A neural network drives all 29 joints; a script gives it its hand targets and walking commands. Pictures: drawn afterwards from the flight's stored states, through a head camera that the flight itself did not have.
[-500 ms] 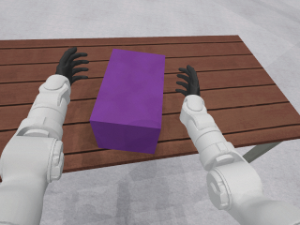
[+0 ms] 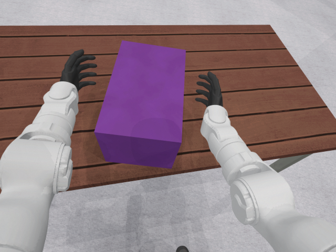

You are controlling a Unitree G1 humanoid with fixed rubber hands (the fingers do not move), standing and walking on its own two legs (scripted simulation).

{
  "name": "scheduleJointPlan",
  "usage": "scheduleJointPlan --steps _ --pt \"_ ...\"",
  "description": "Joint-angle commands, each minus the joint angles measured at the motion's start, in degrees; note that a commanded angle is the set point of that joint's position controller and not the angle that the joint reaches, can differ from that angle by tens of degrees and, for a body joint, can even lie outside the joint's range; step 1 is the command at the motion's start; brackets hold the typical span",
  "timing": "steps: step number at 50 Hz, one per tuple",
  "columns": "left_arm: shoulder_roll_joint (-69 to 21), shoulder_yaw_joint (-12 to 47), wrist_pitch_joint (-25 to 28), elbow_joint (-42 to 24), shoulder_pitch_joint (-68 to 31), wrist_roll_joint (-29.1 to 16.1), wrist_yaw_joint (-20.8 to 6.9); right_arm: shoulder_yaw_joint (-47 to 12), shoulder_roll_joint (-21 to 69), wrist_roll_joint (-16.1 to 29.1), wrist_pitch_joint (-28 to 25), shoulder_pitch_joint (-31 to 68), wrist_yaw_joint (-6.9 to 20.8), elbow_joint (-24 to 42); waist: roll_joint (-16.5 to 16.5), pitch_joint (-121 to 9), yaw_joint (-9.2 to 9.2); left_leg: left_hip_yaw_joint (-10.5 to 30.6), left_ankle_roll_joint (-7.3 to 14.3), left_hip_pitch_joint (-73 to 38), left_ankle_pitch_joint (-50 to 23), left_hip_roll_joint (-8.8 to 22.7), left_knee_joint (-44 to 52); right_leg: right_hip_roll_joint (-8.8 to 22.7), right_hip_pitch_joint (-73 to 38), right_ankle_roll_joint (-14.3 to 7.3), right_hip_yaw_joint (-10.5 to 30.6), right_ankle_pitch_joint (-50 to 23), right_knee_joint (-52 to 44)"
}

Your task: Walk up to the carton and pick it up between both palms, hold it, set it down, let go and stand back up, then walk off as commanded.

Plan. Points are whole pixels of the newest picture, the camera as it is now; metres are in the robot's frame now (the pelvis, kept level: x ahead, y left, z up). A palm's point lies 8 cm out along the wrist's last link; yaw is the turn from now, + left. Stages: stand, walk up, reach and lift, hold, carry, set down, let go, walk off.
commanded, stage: reach and lift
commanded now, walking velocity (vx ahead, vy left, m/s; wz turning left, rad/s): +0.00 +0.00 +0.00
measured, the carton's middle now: (146, 104) +0.49 +0.01 -0.01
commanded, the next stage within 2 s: none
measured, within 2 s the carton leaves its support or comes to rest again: neither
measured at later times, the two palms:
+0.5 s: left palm (88, 97) +0.49 +0.15 +0.04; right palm (210, 115) +0.42 -0.15 +0.03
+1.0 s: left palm (89, 103) +0.47 +0.15 +0.04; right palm (201, 124) +0.39 -0.12 +0.02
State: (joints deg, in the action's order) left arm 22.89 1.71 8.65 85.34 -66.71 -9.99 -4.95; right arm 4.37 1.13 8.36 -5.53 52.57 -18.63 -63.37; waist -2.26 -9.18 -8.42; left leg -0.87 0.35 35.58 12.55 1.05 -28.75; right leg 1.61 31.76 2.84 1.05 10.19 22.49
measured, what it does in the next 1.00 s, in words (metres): stands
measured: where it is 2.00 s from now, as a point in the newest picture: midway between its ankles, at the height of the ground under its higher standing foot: outside the picture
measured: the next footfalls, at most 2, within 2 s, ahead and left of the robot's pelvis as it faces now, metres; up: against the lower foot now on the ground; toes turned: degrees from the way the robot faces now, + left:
none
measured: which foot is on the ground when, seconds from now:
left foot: down 0.00-1.00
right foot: down 0.00-1.00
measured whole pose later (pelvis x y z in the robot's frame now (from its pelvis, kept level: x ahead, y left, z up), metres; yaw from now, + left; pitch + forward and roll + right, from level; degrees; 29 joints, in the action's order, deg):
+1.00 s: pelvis -0.01 +0.01 -0.01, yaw +0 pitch +22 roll -2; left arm 17.2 -20.0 20.9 93.5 -66.5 10.6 -4.3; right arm 40.8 12.3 -29.1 -18.8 52.0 -12.0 -66.8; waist -1.5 -8.8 -8.4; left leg -0.8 0.4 41.3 13.1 1.2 -32.8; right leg 1.5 36.8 3.2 0.9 10.1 25.3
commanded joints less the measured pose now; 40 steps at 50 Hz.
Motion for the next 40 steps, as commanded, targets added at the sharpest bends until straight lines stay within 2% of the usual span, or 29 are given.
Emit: scheduleJointPlan --steps 1,2,3,4,6,7,8,9,10,13,14,16,18,19,22,23,24,25,26,27,29,31,32,34,35,36,37,38,40 --pt "0.3 3.7 4.46 -7.14 -25.93 -3.73 0.11 6.16 -7.31 -1.26 -5.72 23.41 0.86 1.48 14.86 -42.59 -3.61 0.15 -6.48 -30.65 -35.59 0.88 -10.61 -3.89 -0.57 -3.4 -6.39 -23.75 3.14" --pt "-0.08 4.14 4.85 -6.35 -25.16 -3.64 -0.02 7.11 -7.98 -2.15 -6.4 22.24 0.92 -1.2 15.3 -41.76 -4.58 0.61 -6.68 -30.94 -35.46 1.27 -10.92 -4.13 1.99 -3.62 -6.99 -20.77 3.34" --pt "-0.26 3.67 4.97 -5.19 -24.87 -3.13 -0.06 5.83 -7.66 -1.17 -6.82 22.62 1.34 -1.38 15.26 -41.4 -2.69 0.18 -6.67 -30.76 -35.98 1.23 -11.53 -4.06 2.15 -3.64 -6.59 -20.75 3.75" --pt "-0.18 3.06 5.82 -5.94 -23.93 -2.55 -0.3 6.77 -6.77 -2.37 -7.61 20.94 1.25 -2.46 14.51 -42.62 -3.37 0.0 -6.69 -30.36 -36.11 1.05 -11.71 -4.12 2.29 -3.6 -6.69 -20.78 3.63" --pt "-0.64 2.31 6.93 -7.54 -25.07 -1.6 -0.12 6.62 -6.14 -1.77 -9.14 22.19 1.62 -1.05 15.03 -45.51 -2.2 -0.3 -6.73 -29.64 -37.31 0.81 -12.5 -4.05 2.21 -3.51 -6.56 -22.08 4.51" --pt "-1.41 2.6 7.36 -7.83 -25.56 -1.9 0.14 6.81 -6.38 -1.84 -10.0 22.67 1.66 -0.63 15.43 -46.76 -2.76 -0.24 -6.98 -30.43 -38.07 0.72 -12.75 -4.08 3.11 -3.55 -6.76 -22.18 4.64" --pt "-1.57 2.72 7.84 -7.91 -25.79 -2.14 0.2 7.02 -6.29 -1.9 -10.71 23.25 1.66 -0.4 15.59 -48.48 -2.09 -0.21 -7.07 -30.02 -38.01 0.74 -13.25 -4.13 3.74 -3.36 -6.83 -21.47 5.05" --pt "-1.48 1.92 8.37 -8.93 -26.23 -2.17 0.45 7.71 -6.18 -2.9 -11.42 23.23 1.69 0.39 15.08 -50.42 -2.28 -0.4 -7.12 -30.04 -39.22 0.69 -13.77 -4.29 3.77 -3.22 -6.93 -22.42 5.43" --pt "-1.1 2.04 8.51 -8.52 -26.83 -1.79 0.52 8.4 -6.35 -3.54 -11.68 23.28 1.8 0.09 15.39 -50.31 -3.1 0.13 -7.14 -30.13 -39.34 0.57 -13.69 -4.32 3.97 -3.17 -6.87 -22.2 5.48" --pt "-1.75 0.28 8.51 -8.76 -26.34 -0.01 0.5 7.93 -4.55 -2.68 -12.23 23.25 2.12 -0.11 15.09 -50.07 -0.98 -0.47 -6.99 -30.3 -40.28 0.4 -14.03 -4.44 3.64 -2.92 -6.85 -22.68 5.87" --pt "-1.96 0.12 8.52 -8.44 -26.47 0.92 0.73 9.36 -5.32 -3.99 -12.3 22.68 1.96 -1.07 15.49 -49.77 -1.94 -0.25 -6.96 -30.06 -38.41 0.31 -13.29 -4.49 3.95 -2.79 -6.77 -21.95 5.42" --pt "-1.77 -1.45 8.72 -7.55 -27.27 2.41 0.45 9.12 -3.19 -4.43 -11.9 23.6 1.9 -0.4 13.2 -48.03 -1.05 -0.95 -5.96 -27.0 -34.16 -0.19 -12.35 -4.05 1.93 -2.71 -6.15 -21.57 5.61" --pt "-3.64 -2.04 9.14 -8.73 -27.0 2.4 0.66 10.71 -2.02 -6.17 -12.36 23.43 1.94 0.68 12.6 -49.23 -1.86 -1.14 -6.19 -26.54 -34.47 -0.2 -12.36 -3.93 1.1 -2.5 -6.11 -23.62 6.31" --pt "-4.26 -2.32 9.31 -8.74 -27.75 2.95 0.59 10.23 -1.11 -5.9 -12.19 24.13 2.3 0.66 13.48 -48.43 -1.04 -1.13 -6.06 -26.45 -34.33 -0.14 -12.42 -3.56 1.48 -2.55 -6.11 -22.53 6.31" --pt "-4.8 -4.85 9.1 -7.14 -27.16 5.8 0.45 12.59 1.27 -8.75 -11.7 23.13 2.52 -1.16 12.44 -45.29 -1.16 -1.4 -5.57 -25.37 -31.78 -0.3 -10.82 -3.54 0.05 -2.58 -6.11 -21.84 5.49" --pt "-5.65 -4.93 9.57 -7.86 -27.82 6.71 0.49 13.31 2.13 -9.77 -12.05 24.04 2.98 -1.21 13.55 -45.63 -0.75 -1.36 -5.7 -26.1 -31.66 -0.3 -10.77 -3.67 0.16 -2.62 -6.31 -20.68 5.43" --pt "-6.4 -6.23 9.3 -6.9 -27.04 7.56 0.51 13.83 2.89 -10.79 -12.2 24.34 3.1 -0.35 11.91 -44.29 -0.36 -1.35 -5.45 -25.55 -31.58 -0.29 -10.3 -3.54 -0.86 -2.69 -6.13 -20.78 5.0" --pt "-5.82 -7.24 9.43 -6.77 -27.51 8.93 0.32 15.11 3.06 -12.2 -12.36 23.63 3.01 -0.64 12.04 -44.71 -1.02 -1.81 -5.45 -24.66 -30.91 -0.3 -10.32 -3.41 -1.62 -2.47 -5.81 -22.46 5.37" --pt "-7.1 -7.92 9.41 -5.95 -27.11 9.54 0.02 15.27 4.92 -13.12 -12.3 24.53 3.42 -0.23 11.28 -43.27 -0.3 -1.8 -4.86 -23.68 -29.78 -0.48 -9.76 -3.17 -2.93 -2.13 -5.51 -22.34 5.46" --pt "-7.08 -9.16 9.35 -6.1 -27.4 10.94 -0.08 16.68 5.34 -14.41 -12.24 24.95 3.44 -0.08 11.24 -42.68 -0.4 -2.2 -4.85 -22.73 -28.39 -0.6 -9.19 -3.0 -4.36 -2.2 -5.48 -21.62 5.33" --pt "-9.82 -10.23 9.64 -6.51 -27.84 13.05 -0.7 18.23 8.99 -16.88 -12.92 24.68 3.72 1.22 10.38 -43.38 -0.78 -2.83 -4.75 -21.05 -27.85 -0.75 -8.9 -2.59 -7.53 -2.01 -5.36 -25.24 6.01" --pt "-13.4 -12.49 9.9 -4.73 -28.62 16.27 -1.55 19.96 12.59 -20.35 -13.47 26.24 4.84 0.86 10.86 -42.04 0.26 -3.05 -4.74 -22.12 -27.48 -0.7 -7.84 -2.52 -8.65 -1.78 -5.83 -23.24 5.31" --pt "-15.87 -12.83 10.2 -4.96 -29.17 17.8 -1.86 21.91 14.39 -23.39 -14.38 26.07 5.16 1.42 11.35 -42.9 -0.67 -2.89 -5.23 -23.31 -29.43 -0.6 -7.84 -2.77 -9.01 -1.9 -5.87 -23.88 4.82" --pt "-17.31 -16.78 10.24 -3.2 -27.6 21.45 -2.34 25.09 16.98 -28.09 -14.93 23.98 5.65 0.21 10.74 -39.54 -0.48 -3.15 -5.33 -23.34 -29.24 -0.32 -7.2 -2.4 -11.26 -2.05 -6.1 -24.68 4.74" --pt "-21.12 -17.43 10.52 -2.28 -28.47 22.98 -3.27 24.8 21.32 -30.13 -15.37 27.06 6.85 1.43 9.92 -39.09 0.7 -3.5 -5.36 -23.25 -29.91 -0.37 -7.0 -2.41 -12.6 -2.05 -5.99 -25.54 4.9" --pt "-26.15 -18.45 10.73 -1.14 -27.96 25.13 -4.5 25.23 26.19 -32.59 -15.71 27.01 8.19 0.82 10.39 -38.49 0.89 -3.68 -5.18 -23.05 -29.57 -0.23 -6.8 -2.44 -13.05 -2.2 -5.96 -24.6 4.91" --pt "-31.81 -18.97 11.17 0.25 -28.57 27.25 -5.43 26.09 30.85 -35.68 -16.0 27.18 9.84 -0.49 11.55 -36.33 0.26 -3.48 -5.59 -24.06 -30.43 0.16 -6.06 -2.4 -12.52 -2.52 -6.2 -23.55 4.12" --pt "-36.07 -21.0 11.61 1.77 -28.56 29.83 -6.54 26.69 36.09 -38.3 -16.02 27.97 11.88 -0.99 11.66 -35.58 2.18 -3.61 -5.44 -24.73 -30.46 0.53 -5.67 -2.46 -12.47 -2.54 -6.71 -21.03 3.57" --pt "-38.35 -22.08 13.06 3.19 -27.16 30.71 -6.87 27.15 38.91 -41.02 -16.83 26.48 14.04 -1.23 11.44 -34.43 2.7 -4.02 -5.63 -25.55 -32.28 0.81 -5.46 -2.79 -13.02 -2.81 -6.8 -21.94 3.67"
